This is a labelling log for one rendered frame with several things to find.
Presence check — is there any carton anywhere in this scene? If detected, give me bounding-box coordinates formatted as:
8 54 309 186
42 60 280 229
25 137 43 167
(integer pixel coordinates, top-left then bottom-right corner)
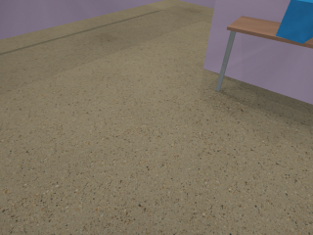
276 0 313 44

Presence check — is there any table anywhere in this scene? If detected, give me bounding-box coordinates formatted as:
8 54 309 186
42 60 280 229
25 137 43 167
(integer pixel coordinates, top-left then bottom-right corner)
215 16 313 91

